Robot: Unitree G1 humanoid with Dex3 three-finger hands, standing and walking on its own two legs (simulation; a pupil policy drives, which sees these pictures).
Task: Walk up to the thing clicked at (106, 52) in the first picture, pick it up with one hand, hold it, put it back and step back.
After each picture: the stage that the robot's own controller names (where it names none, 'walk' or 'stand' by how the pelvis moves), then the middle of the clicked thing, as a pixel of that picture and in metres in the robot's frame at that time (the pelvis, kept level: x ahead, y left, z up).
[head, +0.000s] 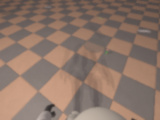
stand; (106, 51) +1.38 -0.28 -0.72
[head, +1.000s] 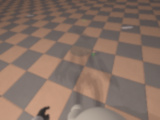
walk; (93, 53) +1.29 +0.09 -0.70
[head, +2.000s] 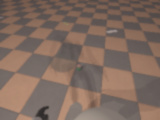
walk; (78, 67) +0.84 +0.27 -0.70
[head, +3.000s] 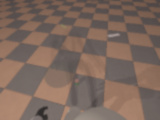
walk; (76, 82) +0.55 +0.21 -0.70
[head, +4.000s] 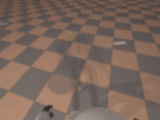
stand; (79, 90) +0.49 +0.18 -0.72
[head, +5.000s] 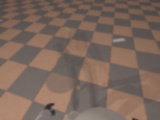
stand; (78, 89) +0.46 +0.18 -0.72
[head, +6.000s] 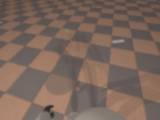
stand; (77, 90) +0.46 +0.19 -0.73
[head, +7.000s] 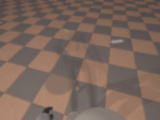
stand; (77, 90) +0.46 +0.20 -0.73
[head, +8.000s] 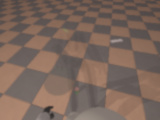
stand; (76, 90) +0.45 +0.20 -0.73
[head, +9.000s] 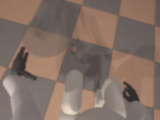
go down; (73, 51) +0.53 +0.23 -0.37
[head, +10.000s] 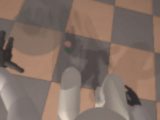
go down; (67, 46) +0.53 +0.26 -0.30
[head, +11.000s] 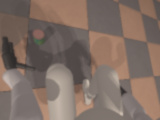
close in; (39, 37) +0.51 +0.31 -0.22
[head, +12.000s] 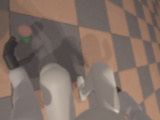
close; (25, 35) +0.50 +0.32 -0.22
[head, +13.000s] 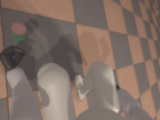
close; (19, 33) +0.50 +0.33 -0.22
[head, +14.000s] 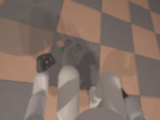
lift; (60, 46) +0.52 +0.29 -0.27
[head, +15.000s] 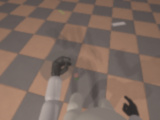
close; (76, 76) +0.50 +0.18 -0.60
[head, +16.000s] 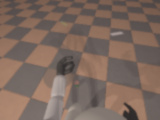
close; (76, 84) +0.48 +0.20 -0.68
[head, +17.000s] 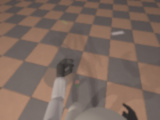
stand; (77, 83) +0.48 +0.19 -0.68
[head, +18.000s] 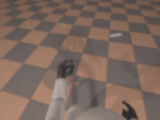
stand; (76, 85) +0.49 +0.19 -0.68
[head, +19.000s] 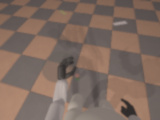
stand; (77, 76) +0.50 +0.19 -0.62
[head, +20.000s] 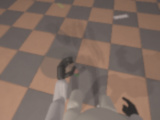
stand; (76, 72) +0.51 +0.20 -0.59
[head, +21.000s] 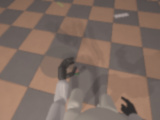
stand; (76, 72) +0.51 +0.20 -0.57
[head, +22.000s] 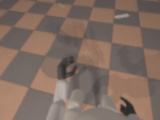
stand; (77, 72) +0.51 +0.20 -0.58
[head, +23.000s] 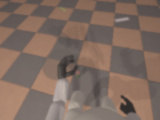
close; (77, 74) +0.51 +0.20 -0.59
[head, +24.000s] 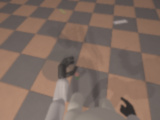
stand; (77, 75) +0.50 +0.19 -0.60
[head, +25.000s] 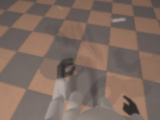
stand; (75, 74) +0.51 +0.20 -0.60
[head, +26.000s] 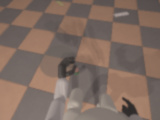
stand; (76, 71) +0.51 +0.20 -0.57
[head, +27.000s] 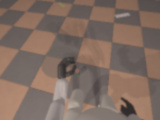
close; (77, 72) +0.51 +0.20 -0.58
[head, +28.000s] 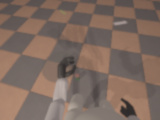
close; (77, 76) +0.50 +0.19 -0.61
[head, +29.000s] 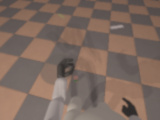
close; (75, 79) +0.50 +0.20 -0.63
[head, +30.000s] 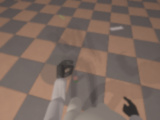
stand; (75, 79) +0.50 +0.20 -0.64
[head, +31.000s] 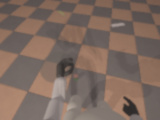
stand; (75, 77) +0.50 +0.19 -0.63
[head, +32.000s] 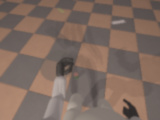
close; (76, 75) +0.50 +0.20 -0.62
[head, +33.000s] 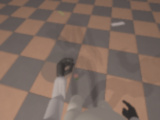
close; (76, 77) +0.50 +0.20 -0.63
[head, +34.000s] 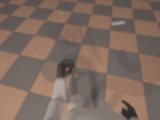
close; (76, 77) +0.49 +0.20 -0.63
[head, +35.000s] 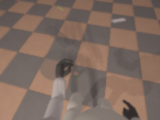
stand; (75, 74) +0.50 +0.19 -0.62
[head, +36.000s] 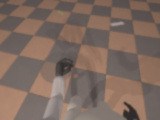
close; (75, 77) +0.49 +0.19 -0.64
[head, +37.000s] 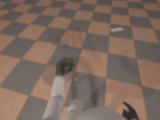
close; (76, 81) +0.49 +0.19 -0.65
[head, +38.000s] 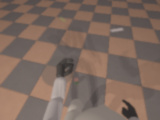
close; (76, 81) +0.50 +0.20 -0.65
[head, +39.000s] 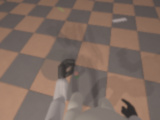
close; (76, 74) +0.50 +0.20 -0.61
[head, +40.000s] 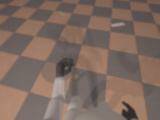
close; (76, 77) +0.49 +0.19 -0.64
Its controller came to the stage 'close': yes
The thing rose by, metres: 0.00
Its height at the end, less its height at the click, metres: +0.00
